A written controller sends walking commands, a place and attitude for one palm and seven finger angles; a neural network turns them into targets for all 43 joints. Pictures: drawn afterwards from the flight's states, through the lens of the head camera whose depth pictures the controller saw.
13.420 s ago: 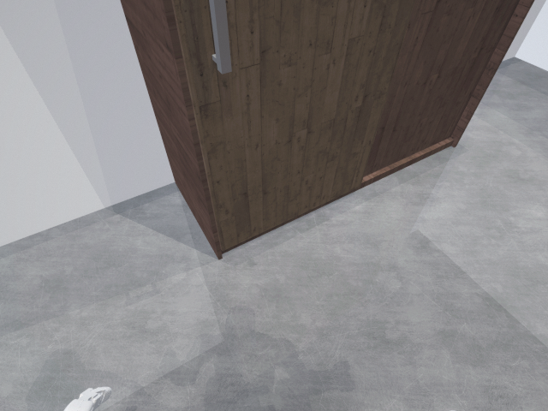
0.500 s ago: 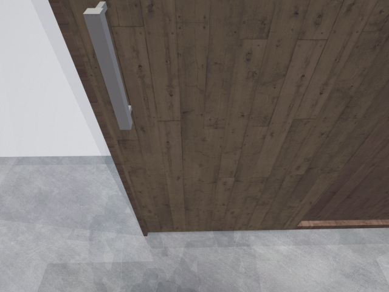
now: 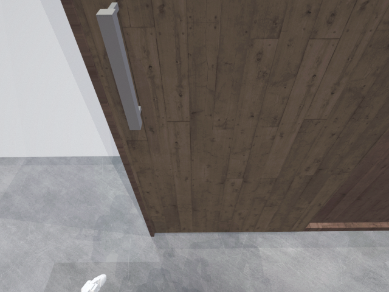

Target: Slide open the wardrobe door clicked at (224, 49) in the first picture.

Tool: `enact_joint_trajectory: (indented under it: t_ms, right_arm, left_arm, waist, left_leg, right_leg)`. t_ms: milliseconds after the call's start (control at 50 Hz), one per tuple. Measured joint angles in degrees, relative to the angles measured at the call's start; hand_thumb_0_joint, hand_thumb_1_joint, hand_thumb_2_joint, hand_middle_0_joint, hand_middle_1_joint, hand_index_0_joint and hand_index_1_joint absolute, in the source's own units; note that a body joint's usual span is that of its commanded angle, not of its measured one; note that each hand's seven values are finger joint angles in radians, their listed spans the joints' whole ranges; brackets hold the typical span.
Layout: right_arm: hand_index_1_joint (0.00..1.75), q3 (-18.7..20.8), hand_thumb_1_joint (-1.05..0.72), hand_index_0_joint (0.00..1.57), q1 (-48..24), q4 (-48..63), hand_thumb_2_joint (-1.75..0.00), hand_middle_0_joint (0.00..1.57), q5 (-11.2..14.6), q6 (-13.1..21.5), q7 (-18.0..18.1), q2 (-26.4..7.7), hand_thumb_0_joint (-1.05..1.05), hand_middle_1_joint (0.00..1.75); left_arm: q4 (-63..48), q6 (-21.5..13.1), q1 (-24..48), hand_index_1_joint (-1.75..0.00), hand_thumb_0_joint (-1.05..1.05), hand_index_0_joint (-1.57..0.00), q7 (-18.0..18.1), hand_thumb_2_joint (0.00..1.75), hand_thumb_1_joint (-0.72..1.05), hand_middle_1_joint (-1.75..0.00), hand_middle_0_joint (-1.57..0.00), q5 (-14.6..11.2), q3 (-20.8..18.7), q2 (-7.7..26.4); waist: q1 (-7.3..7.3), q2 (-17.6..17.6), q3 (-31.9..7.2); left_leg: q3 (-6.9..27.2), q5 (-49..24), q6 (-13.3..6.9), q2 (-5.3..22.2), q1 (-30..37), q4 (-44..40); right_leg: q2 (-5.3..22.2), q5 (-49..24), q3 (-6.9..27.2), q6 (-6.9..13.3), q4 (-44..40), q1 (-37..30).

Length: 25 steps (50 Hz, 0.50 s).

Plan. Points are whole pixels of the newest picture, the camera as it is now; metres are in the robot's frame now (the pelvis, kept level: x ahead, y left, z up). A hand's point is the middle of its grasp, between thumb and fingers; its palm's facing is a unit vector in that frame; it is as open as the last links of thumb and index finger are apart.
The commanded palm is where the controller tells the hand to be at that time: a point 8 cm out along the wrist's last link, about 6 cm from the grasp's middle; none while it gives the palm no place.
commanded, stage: raise the hand with hooked fingers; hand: left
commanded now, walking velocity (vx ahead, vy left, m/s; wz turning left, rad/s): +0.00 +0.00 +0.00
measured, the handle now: (126, 74) +0.48 +0.18 +0.21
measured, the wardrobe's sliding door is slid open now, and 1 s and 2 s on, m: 0.00 0.00 0.00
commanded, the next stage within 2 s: move the hooked fingers beside the handle in 2.00 s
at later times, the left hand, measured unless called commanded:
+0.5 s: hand (81, 268) +0.15 +0.21 +0.05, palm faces +0.21 -0.97 -0.07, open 9.7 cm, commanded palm +0.14 +0.26 +0.05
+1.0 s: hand (46, 214) +0.21 +0.26 +0.12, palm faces +0.10 -0.99 -0.08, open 12.7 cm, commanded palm +0.17 +0.31 +0.15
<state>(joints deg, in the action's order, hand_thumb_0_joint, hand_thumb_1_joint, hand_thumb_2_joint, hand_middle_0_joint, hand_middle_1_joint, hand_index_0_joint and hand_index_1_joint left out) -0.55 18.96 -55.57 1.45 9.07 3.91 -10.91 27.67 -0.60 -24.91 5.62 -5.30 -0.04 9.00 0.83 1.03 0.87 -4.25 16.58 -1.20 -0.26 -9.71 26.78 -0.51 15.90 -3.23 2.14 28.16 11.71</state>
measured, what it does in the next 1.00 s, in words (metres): stands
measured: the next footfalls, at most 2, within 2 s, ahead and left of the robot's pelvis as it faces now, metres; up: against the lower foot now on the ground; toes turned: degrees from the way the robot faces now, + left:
none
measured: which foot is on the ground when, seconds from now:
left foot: down 0.00-1.00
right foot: down 0.00-1.00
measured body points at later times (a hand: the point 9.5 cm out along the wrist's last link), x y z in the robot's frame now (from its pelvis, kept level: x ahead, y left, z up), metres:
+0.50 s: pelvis -0.03 -0.02 -0.04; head -0.01 -0.01 +0.41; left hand +0.13 +0.26 +0.06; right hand +0.20 -0.22 -0.09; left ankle -0.02 +0.10 -0.74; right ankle -0.01 -0.09 -0.74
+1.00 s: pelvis -0.02 +0.01 -0.01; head -0.03 +0.01 +0.44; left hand +0.20 +0.31 +0.13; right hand +0.17 -0.22 -0.07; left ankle -0.02 +0.10 -0.74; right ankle -0.01 -0.09 -0.74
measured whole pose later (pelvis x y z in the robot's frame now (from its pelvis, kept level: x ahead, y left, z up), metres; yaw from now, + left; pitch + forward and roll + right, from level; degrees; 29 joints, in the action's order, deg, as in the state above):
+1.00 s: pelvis -0.02 +0.01 -0.01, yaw +2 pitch -1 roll -1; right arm -2.2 13.9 -36.3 3.7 17.0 6.6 -16.2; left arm -5.5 0.6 -10.1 -18.6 -19.2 -19.0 20.2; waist 3.4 2.3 -1.3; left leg -1.9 19.1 -2.4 -0.5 -15.6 35.4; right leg 0.1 17.0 -5.6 1.2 32.7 14.8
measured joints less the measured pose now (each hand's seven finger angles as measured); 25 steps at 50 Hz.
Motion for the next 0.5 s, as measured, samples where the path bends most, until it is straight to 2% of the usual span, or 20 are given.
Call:
enact_joint_trajectory:
  t_ms: [40, 60, 100, 160, 200, 240, 280, 320, 360, 400, 440, 500]
  right_arm:
    - [0.30, 0.56, -0.90, 0.20, 0.03, 4.08, -0.90, 0.20, 0.74, 2.69, 0.14, -1.30, 0.01, 0.29]
    - [0.30, 0.83, -0.90, 0.20, -0.63, 5.95, -0.90, 0.20, 0.54, 3.71, 0.13, -1.83, 0.01, 0.29]
    - [0.30, 1.39, -0.90, 0.20, -2.86, 9.50, -0.90, 0.20, -0.04, 4.90, -0.22, -2.31, 0.01, 0.29]
    - [0.30, 1.98, -0.90, 0.20, -6.90, 14.97, -0.90, 0.20, -0.69, 5.10, -1.91, -1.98, 0.01, 0.29]
    - [0.30, 2.41, -0.90, 0.20, -9.17, 19.00, -0.90, 0.20, -0.91, 4.57, -3.19, -1.94, 0.01, 0.29]
    - [0.30, 2.75, -0.90, 0.20, -10.51, 22.99, -0.90, 0.20, -0.57, 3.65, -3.79, -2.61, 0.01, 0.29]
    - [0.30, 2.94, -0.90, 0.20, -10.93, 26.33, -0.90, 0.20, -0.17, 2.67, -3.47, -3.66, 0.01, 0.29]
    - [0.30, 3.15, -0.90, 0.20, -10.74, 28.43, -0.90, 0.20, -0.12, 2.25, -2.69, -4.46, 0.01, 0.29]
    - [0.30, 3.22, -0.90, 0.20, -10.24, 29.11, -0.90, 0.20, -0.21, 2.45, -1.91, -4.67, 0.01, 0.29]
    - [0.30, 2.75, -0.90, 0.20, -9.55, 28.53, -0.90, 0.19, -0.32, 3.14, -1.28, -4.41, 0.01, 0.29]
    - [0.30, 1.62, -0.90, 0.20, -8.88, 27.05, -0.90, 0.19, -0.32, 3.88, -0.95, -3.94, 0.01, 0.29]
    - [0.30, -0.77, -0.90, 0.20, -8.20, 24.25, -0.90, 0.20, 0.03, 4.52, -0.52, -3.03, 0.01, 0.29]
  left_arm:
    - [-11.79, -1.39, -0.26, -0.32, 0.02, -0.20, 1.13, 0.88, 0.88, -0.32, -0.21, -2.21, 0.34, -0.76]
    - [-16.09, -3.21, 0.61, -0.33, 0.02, -0.20, 0.90, 0.87, 0.86, -0.32, -0.21, -2.76, 0.10, -1.02]
    - [-21.13, -9.00, 3.31, -0.34, 0.02, -0.20, -0.95, 0.86, 0.84, -0.34, -0.21, -3.65, -1.45, -1.28]
    - [-23.17, -19.75, 6.07, -0.38, 0.01, -0.21, -7.34, 0.84, 0.78, -0.38, -0.21, -5.59, -4.64, -1.06]
    - [-23.70, -25.00, 5.40, -0.40, 0.00, -0.21, -12.80, 0.82, 0.74, -0.40, -0.21, -6.75, -6.00, -0.63]
    - [-24.26, -25.08, 2.74, -0.43, 0.00, -0.21, -16.83, 0.81, 0.70, -0.43, -0.22, -7.22, -6.40, 0.08]
    - [-25.13, -21.71, -0.81, -0.46, 0.00, -0.22, -18.80, 0.79, 0.65, -0.46, -0.22, -7.48, -6.24, 1.07]
    - [-25.98, -18.64, -3.87, -0.49, 0.00, -0.22, -18.55, 0.77, 0.61, -0.49, -0.23, -7.68, -6.46, 1.98]
    - [-27.28, -17.92, -5.75, -0.52, 0.01, -0.23, -16.54, 0.75, 0.56, -0.52, -0.23, -7.80, -7.51, 2.49]
    - [-29.44, -19.65, -6.09, -0.55, 0.01, -0.23, -14.30, 0.73, 0.51, -0.55, -0.24, -8.15, -8.88, 2.80]
    - [-31.95, -22.51, -4.63, -0.58, 0.01, -0.23, -13.53, 0.71, 0.46, -0.58, -0.24, -8.75, -9.90, 3.17]
    - [-33.89, -25.05, 0.74, -0.62, 0.01, -0.23, -16.09, 0.68, 0.40, -0.62, -0.24, -9.76, -10.05, 4.24]
  waist:
    - [-0.85, 1.10, -1.62]
    - [-1.29, 1.48, -2.43]
    - [-1.81, 1.54, -4.27]
    - [-1.87, -0.17, -6.42]
    - [-1.69, -1.59, -6.33]
    - [-1.05, -2.47, -5.73]
    - [-0.05, -2.89, -5.38]
    - [1.03, -2.92, -5.33]
    - [1.98, -2.63, -5.10]
    - [2.73, -2.22, -4.80]
    - [3.17, -1.64, -4.51]
    - [2.84, -0.15, -3.74]
  left_leg:
    - [0.86, 0.26, -0.29, -0.74, -1.08, 1.21]
    - [1.17, 0.54, -0.42, -0.96, -2.04, 2.23]
    - [1.16, 1.41, -0.49, -1.00, -4.91, 4.90]
    - [0.31, 3.39, -0.11, -0.44, -10.83, 10.41]
    - [0.02, 5.00, 0.19, 0.13, -14.25, 14.51]
    - [0.08, 6.27, 0.30, 0.53, -16.63, 17.69]
    - [0.51, 7.11, 0.40, 0.66, -18.52, 19.96]
    - [1.36, 7.67, 0.52, 0.74, -20.17, 21.65]
    - [2.54, 8.05, 0.66, 0.90, -21.24, 22.96]
    - [3.79, 8.32, 0.79, 1.04, -21.93, 23.99]
    - [4.89, 8.52, 0.93, 1.18, -22.30, 24.79]
    - [6.02, 8.50, 1.03, 1.28, -21.83, 25.11]
  right_leg:
    - [0.86, 0.87, -0.86, -0.35, 1.45, 0.78]
    - [1.15, 1.30, -1.17, -0.46, 2.42, 1.57]
    - [1.36, 2.19, -1.22, -0.47, 5.10, 4.47]
    - [1.13, 4.01, -0.47, 0.00, 10.98, 10.92]
    - [0.80, 5.39, -0.24, 0.44, 14.90, 14.42]
    - [0.57, 6.49, -0.34, 0.86, 17.81, 16.72]
    - [0.58, 7.35, -0.78, 1.00, 19.78, 18.31]
    - [0.60, 7.89, -1.64, 1.10, 20.84, 19.37]
    - [0.48, 8.13, -2.81, 1.27, 21.13, 19.58]
    - [0.34, 8.24, -4.04, 1.40, 21.09, 19.38]
    - [0.18, 8.25, -5.12, 1.55, 20.90, 18.95]
    - [-0.03, 7.94, -6.21, 1.64, 20.05, 17.60]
